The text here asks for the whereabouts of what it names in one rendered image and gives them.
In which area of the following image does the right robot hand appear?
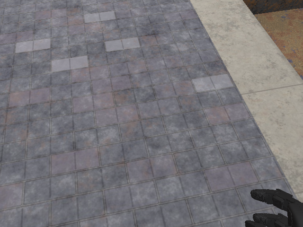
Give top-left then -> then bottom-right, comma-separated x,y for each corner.
245,188 -> 303,227

